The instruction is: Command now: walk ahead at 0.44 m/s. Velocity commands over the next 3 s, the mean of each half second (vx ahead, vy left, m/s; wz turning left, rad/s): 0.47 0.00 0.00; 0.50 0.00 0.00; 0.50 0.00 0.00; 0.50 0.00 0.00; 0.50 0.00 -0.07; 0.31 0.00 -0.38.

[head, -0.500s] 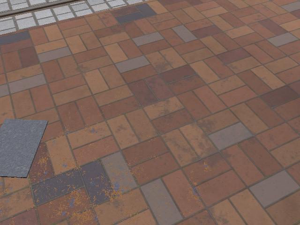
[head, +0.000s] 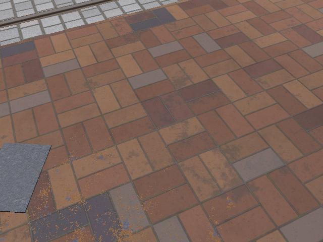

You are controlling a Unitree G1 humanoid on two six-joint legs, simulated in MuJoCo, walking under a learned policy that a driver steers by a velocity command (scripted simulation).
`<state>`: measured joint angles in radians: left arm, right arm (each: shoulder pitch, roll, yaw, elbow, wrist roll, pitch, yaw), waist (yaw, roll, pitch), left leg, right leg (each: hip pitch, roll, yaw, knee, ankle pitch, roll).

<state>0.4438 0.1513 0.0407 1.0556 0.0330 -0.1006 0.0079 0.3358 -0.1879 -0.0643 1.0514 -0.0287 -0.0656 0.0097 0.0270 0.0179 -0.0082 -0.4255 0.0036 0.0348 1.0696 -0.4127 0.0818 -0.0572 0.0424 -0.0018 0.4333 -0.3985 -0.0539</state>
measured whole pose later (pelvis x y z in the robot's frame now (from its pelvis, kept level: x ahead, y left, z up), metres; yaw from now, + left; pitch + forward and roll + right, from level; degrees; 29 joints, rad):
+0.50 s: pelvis +0.28 +0.03 +0.01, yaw -1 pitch -1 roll +1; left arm 0.19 0.19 0.04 0.94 0.04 -0.05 -0.03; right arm 0.41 -0.17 -0.04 1.07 -0.01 -0.10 0.01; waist -0.02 -0.03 0.04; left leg -0.09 -0.11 0.10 0.28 -0.19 0.12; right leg -0.62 -0.10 -0.01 1.03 -0.16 -0.06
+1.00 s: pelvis +0.57 -0.02 +0.01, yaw +0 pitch +0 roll -1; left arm 0.33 0.19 0.06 1.04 0.01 -0.10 -0.01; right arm 0.25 -0.21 -0.05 0.97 -0.03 -0.06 0.02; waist 0.00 0.03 0.04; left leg -0.52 0.07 0.00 1.11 -0.25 0.07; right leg -0.16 0.08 -0.11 0.32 -0.17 -0.11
